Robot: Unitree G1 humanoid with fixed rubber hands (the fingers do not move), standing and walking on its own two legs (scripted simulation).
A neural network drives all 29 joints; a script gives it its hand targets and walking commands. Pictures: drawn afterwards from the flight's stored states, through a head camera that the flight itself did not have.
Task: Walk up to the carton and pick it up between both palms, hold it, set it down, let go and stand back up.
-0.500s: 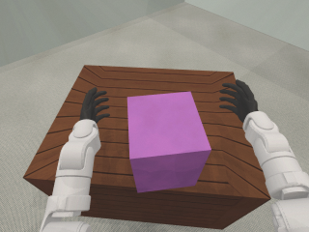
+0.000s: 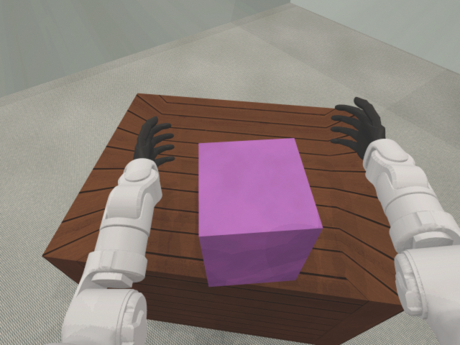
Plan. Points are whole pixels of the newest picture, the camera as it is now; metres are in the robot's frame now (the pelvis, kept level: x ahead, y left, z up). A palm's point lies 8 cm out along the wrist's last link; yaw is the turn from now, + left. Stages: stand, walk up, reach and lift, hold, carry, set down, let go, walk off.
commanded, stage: reach and lift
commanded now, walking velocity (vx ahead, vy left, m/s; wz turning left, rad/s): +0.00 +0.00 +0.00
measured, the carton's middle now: (249, 215) +0.39 +0.04 -0.06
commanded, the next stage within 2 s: none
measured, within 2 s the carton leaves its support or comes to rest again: neither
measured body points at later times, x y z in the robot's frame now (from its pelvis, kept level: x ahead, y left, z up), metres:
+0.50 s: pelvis -0.02 +0.00 -0.02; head +0.07 -0.01 +0.42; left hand +0.38 +0.20 -0.01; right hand +0.45 -0.14 +0.01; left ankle +0.00 +0.16 -0.74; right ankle +0.01 -0.11 -0.74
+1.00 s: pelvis -0.02 +0.00 -0.04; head +0.08 -0.03 +0.40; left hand +0.38 +0.18 -0.02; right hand +0.46 -0.12 -0.02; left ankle +0.00 +0.16 -0.74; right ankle +0.01 -0.11 -0.74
